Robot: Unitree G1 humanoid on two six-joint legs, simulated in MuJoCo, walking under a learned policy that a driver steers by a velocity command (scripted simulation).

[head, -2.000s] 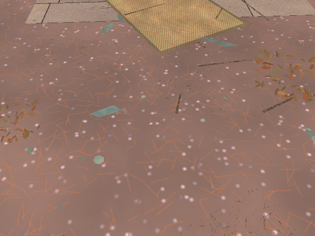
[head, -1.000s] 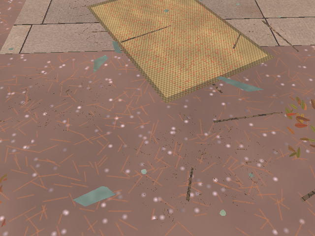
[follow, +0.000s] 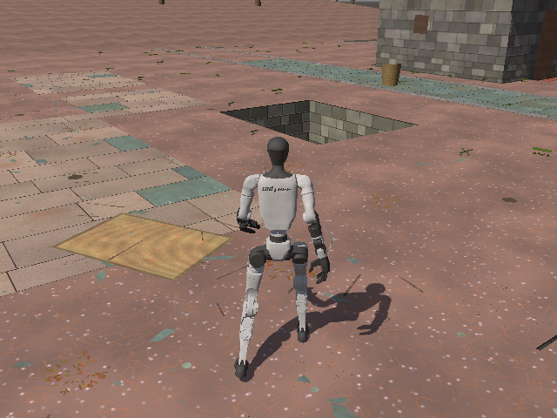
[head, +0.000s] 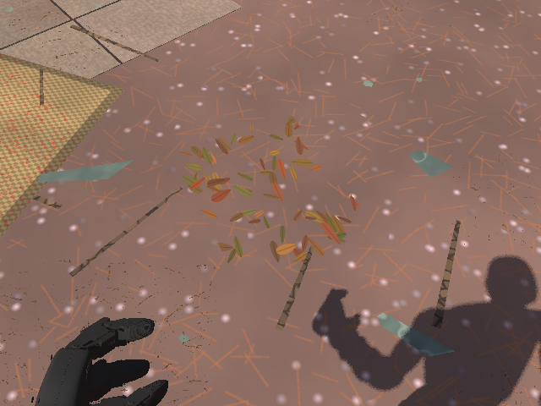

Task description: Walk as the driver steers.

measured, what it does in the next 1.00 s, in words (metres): walks ahead, turning left: left foot, then right foot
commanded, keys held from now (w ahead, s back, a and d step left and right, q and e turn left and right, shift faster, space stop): w+q+shift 0.40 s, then q+shift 0.60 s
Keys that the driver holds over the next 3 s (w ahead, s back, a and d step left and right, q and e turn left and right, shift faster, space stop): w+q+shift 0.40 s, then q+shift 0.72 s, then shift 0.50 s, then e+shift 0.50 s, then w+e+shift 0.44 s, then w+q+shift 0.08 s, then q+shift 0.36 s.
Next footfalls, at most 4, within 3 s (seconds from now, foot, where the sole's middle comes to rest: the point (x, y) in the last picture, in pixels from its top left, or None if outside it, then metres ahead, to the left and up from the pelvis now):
0.44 left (203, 366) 0.53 0.12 -0.74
0.90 right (184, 262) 0.82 0.17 -0.74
1.34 left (170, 362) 0.55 0.20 -0.74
1.68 right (202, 275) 0.78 0.12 -0.74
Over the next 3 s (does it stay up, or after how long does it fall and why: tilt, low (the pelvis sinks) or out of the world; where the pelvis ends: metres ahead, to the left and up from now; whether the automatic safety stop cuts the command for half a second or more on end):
stays up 1.04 0.35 0.04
